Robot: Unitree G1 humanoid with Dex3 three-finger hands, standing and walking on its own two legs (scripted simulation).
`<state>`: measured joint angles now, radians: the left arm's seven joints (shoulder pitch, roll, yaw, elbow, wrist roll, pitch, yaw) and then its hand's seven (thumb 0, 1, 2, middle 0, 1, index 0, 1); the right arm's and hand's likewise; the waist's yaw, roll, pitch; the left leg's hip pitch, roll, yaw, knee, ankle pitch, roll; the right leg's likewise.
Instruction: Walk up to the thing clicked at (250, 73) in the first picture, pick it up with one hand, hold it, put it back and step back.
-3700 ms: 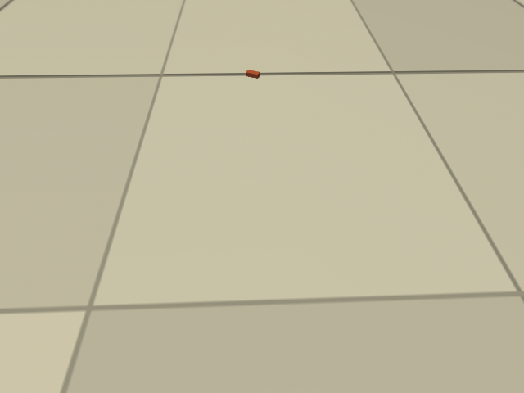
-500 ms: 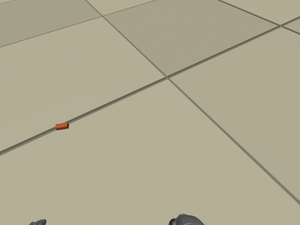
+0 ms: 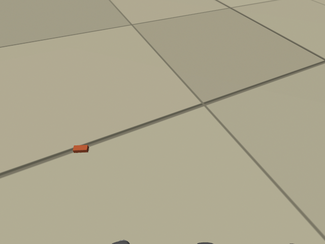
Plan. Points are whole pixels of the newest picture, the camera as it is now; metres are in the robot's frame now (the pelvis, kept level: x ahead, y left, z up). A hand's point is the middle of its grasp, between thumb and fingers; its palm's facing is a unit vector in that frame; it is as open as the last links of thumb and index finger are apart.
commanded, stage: walk up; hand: left
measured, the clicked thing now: (80, 148) +0.86 +0.52 -0.72
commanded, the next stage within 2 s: none
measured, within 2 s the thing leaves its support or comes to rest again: neither
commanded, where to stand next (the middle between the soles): +0.50 +0.30 m, yaw -5 degrees
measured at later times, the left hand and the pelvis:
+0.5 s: hand (13, 221) +0.21 +0.38 -0.08, palm faces +0.00 -0.84 -0.54, open 7.4 cm; pelvis +0.15 +0.08 +0.02, yaw -2 degrees
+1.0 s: hand out of the picture +0.38 +0.51 -0.12, palm faces -0.11 -0.89 -0.43, open 7.4 cm; pelvis +0.29 +0.24 +0.02, yaw -2 degrees
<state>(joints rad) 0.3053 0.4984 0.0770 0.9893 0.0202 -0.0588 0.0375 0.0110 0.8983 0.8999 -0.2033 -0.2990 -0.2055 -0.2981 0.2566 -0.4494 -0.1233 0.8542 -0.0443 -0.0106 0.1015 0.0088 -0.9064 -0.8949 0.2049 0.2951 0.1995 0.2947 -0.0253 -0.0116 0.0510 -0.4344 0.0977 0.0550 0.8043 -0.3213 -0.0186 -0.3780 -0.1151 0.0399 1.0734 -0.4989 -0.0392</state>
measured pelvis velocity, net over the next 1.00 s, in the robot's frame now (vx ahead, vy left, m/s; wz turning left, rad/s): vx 0.29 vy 0.24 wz -0.04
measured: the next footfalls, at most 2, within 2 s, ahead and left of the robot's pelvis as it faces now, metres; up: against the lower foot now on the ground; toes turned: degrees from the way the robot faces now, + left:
right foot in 0.30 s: +0.24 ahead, -0.06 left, +0.00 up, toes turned -8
left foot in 0.72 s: +0.33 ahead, +0.33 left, +0.00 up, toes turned +4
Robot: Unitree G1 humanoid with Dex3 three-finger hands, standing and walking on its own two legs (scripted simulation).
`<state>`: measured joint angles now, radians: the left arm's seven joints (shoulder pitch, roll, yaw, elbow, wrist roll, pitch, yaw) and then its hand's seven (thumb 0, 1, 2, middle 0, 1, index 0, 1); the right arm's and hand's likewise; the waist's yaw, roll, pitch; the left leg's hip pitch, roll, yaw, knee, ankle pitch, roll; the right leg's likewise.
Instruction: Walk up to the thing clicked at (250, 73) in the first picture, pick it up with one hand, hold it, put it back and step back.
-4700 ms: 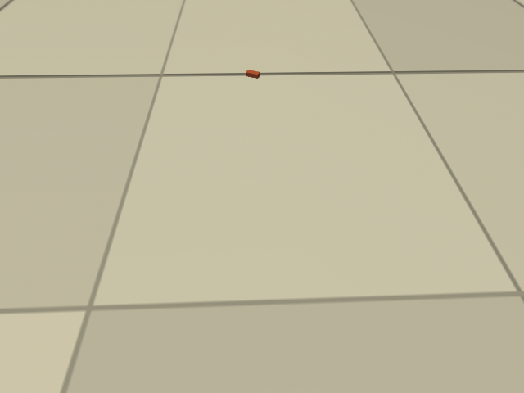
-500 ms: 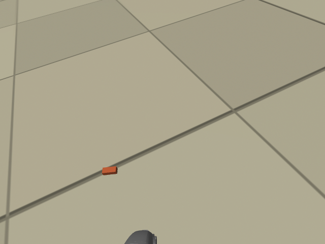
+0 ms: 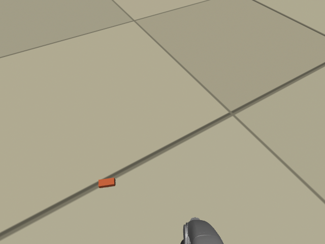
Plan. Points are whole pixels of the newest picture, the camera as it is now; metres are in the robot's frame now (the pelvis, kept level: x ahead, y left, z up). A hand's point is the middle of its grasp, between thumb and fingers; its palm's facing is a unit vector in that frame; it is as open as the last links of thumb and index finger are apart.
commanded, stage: walk up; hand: left
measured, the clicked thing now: (106, 182) +0.56 +0.31 -0.74
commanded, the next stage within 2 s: none
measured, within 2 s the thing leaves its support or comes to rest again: neither
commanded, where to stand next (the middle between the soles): +0.21 +0.07 m, yaw -3 degrees
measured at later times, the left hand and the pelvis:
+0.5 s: hand out of the picture +0.14 +0.43 -0.14, palm faces +0.00 -0.85 -0.52, open 7.4 cm; pelvis +0.08 +0.11 -0.02, yaw -1 degrees
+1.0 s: hand (17, 234) +0.20 +0.39 -0.16, palm faces -0.06 -0.92 -0.39, open 7.4 cm; pelvis +0.10 +0.12 -0.02, yaw -2 degrees
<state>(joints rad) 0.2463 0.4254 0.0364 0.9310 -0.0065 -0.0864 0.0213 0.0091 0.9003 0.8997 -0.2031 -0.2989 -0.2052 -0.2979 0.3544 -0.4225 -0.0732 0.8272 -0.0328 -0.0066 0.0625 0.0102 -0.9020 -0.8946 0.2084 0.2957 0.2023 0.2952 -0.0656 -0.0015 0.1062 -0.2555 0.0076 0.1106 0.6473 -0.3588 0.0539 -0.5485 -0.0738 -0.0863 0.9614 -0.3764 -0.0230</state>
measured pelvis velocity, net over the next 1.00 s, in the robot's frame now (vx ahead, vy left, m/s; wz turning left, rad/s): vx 0.10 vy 0.12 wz -0.04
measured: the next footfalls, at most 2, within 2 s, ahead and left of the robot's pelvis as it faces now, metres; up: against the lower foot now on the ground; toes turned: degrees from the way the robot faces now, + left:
right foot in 0.12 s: +0.17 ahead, -0.08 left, +0.00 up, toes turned -6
left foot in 0.48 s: +0.17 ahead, +0.22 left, +0.00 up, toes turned +0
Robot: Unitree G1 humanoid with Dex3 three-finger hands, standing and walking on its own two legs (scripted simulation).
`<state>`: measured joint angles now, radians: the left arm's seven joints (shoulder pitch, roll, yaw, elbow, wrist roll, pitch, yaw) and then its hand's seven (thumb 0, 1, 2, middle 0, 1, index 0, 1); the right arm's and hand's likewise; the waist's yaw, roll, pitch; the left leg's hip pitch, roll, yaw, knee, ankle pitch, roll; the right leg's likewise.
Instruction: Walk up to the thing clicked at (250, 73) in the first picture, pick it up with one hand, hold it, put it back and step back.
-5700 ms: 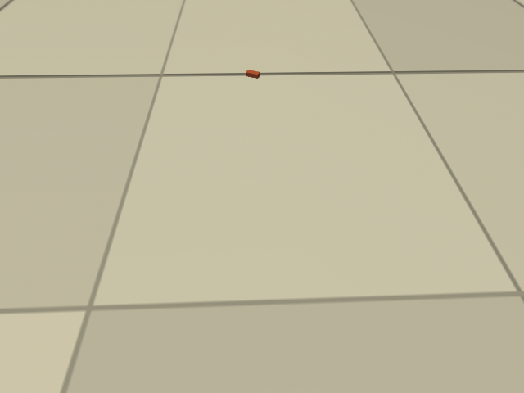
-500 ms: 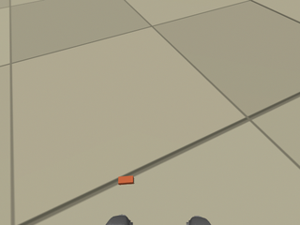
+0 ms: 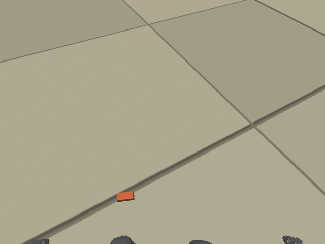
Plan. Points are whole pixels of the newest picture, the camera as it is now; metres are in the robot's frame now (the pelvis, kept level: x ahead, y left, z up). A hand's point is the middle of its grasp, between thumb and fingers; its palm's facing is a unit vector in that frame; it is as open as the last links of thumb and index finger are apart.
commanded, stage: walk up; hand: left
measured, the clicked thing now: (125, 196) +0.46 +0.21 -0.73
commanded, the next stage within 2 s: stand in 1.68 s
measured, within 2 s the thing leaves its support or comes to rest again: neither
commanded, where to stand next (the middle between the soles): +0.12 -0.04 m, yaw +0 degrees
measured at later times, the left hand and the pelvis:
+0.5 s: hand out of the picture +0.08 +0.23 -0.13, palm faces -0.02 -0.94 -0.33, open 7.4 cm; pelvis +0.00 -0.03 +0.02, yaw +0 degrees
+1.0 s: hand out of the picture +0.13 +0.23 -0.11, palm faces +0.03 -0.94 -0.34, open 7.4 cm; pelvis +0.02 -0.03 +0.04, yaw +0 degrees
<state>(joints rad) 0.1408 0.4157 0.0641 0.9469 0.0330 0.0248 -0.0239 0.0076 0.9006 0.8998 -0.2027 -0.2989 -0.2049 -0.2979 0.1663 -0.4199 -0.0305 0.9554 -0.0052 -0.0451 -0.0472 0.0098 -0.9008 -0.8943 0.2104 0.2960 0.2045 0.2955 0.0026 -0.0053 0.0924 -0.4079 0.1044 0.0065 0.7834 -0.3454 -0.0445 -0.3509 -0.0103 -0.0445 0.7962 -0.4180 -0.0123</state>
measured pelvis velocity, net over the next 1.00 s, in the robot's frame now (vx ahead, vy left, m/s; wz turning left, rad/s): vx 0.02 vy -0.03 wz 0.00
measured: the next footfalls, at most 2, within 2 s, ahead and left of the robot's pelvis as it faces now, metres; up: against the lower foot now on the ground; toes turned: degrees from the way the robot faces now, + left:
none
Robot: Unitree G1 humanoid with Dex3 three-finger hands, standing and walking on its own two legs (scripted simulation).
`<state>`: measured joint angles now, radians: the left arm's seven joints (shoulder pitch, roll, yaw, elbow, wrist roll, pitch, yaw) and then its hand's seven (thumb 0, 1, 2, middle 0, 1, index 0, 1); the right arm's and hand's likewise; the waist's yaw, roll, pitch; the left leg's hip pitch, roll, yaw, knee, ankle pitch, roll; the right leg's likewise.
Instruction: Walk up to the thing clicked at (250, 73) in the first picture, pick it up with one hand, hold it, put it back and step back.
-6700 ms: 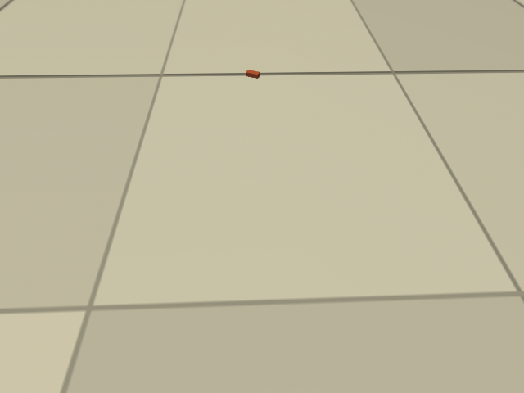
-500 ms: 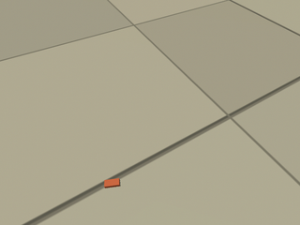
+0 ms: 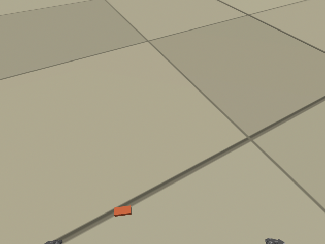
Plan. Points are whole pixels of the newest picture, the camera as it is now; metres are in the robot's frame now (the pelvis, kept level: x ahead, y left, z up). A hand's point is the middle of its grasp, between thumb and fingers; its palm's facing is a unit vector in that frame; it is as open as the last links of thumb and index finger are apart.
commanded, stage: walk up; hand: left
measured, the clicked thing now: (122, 211) +0.44 +0.23 -0.76
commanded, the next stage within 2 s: stand in 0.68 s
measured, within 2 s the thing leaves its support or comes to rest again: neither
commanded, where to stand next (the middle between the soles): +0.09 -0.02 m, yaw +0 degrees
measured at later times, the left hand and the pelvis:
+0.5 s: hand out of the picture +0.09 +0.26 -0.16, palm faces -0.01 -0.95 -0.31, open 7.4 cm; pelvis +0.00 +0.01 +0.00, yaw -1 degrees
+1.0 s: hand out of the picture +0.09 +0.27 -0.15, palm faces -0.01 -0.94 -0.34, open 7.4 cm; pelvis +0.00 +0.02 +0.01, yaw +0 degrees
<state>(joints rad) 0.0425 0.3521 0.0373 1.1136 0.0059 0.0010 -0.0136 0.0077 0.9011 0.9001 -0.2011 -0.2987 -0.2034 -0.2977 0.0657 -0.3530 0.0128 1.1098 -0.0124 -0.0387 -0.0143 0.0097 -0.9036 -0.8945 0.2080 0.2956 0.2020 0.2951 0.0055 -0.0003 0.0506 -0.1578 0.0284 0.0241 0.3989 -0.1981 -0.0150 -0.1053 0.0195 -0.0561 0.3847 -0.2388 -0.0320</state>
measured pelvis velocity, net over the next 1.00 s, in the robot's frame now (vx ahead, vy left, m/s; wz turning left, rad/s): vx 0.00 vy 0.02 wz -0.01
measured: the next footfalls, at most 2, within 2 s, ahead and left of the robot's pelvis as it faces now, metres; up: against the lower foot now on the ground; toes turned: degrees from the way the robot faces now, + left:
none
